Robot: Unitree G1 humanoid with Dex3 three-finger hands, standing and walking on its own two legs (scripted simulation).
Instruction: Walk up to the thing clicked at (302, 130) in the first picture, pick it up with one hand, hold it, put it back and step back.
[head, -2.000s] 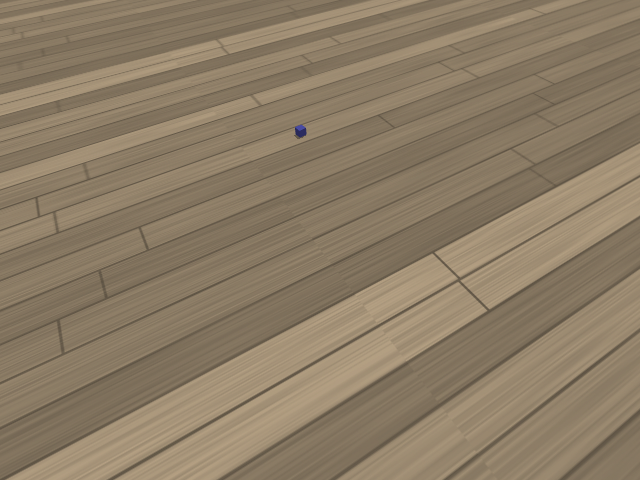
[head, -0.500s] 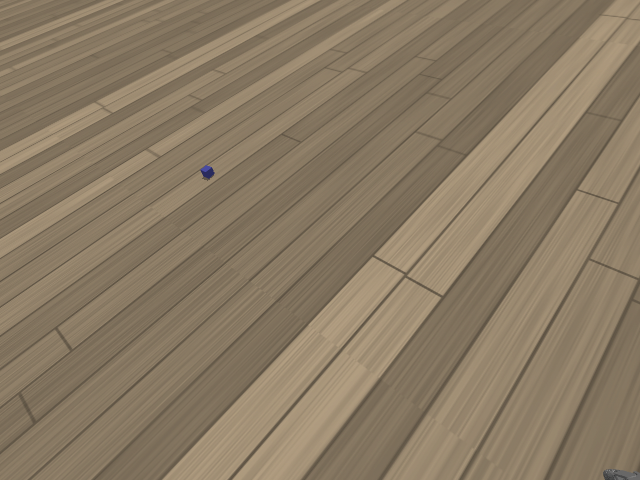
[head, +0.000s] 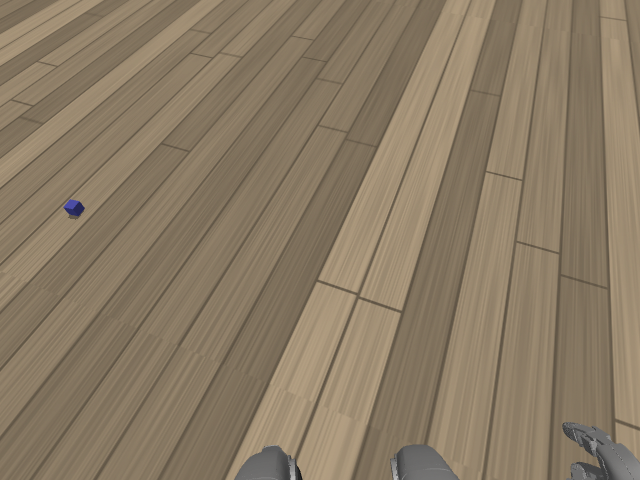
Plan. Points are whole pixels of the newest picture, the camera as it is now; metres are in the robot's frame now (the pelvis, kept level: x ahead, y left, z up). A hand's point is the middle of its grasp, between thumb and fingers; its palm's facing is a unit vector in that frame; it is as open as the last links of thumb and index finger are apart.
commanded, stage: walk up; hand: left
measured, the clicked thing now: (74, 207) +1.18 +0.98 -0.72
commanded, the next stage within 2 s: none
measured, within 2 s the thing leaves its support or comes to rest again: neither
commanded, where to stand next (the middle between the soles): +0.75 +1.13 m, yaw -52 degrees
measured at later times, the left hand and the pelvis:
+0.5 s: hand (47, 326) +0.37 +0.44 -0.10, palm faces -0.21 -0.78 -0.59, open 7.4 cm; pelvis +0.23 +0.15 +0.00, yaw -13 degrees
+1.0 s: hand (18, 223) +0.59 +0.59 -0.12, palm faces -0.39 -0.70 -0.60, open 7.3 cm; pelvis +0.40 +0.34 -0.02, yaw -24 degrees
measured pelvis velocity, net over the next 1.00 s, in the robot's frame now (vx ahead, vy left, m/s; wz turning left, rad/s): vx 0.40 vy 0.34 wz -0.41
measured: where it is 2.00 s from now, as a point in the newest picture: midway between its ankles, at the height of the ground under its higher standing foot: (100, 340)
